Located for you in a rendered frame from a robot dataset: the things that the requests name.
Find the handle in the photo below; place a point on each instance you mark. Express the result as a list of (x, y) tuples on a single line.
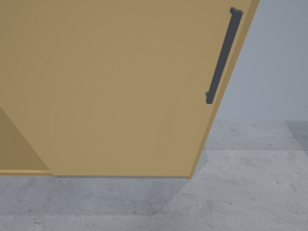
[(224, 52)]

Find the wardrobe door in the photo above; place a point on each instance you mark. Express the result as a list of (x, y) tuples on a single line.
[(113, 87), (15, 152)]

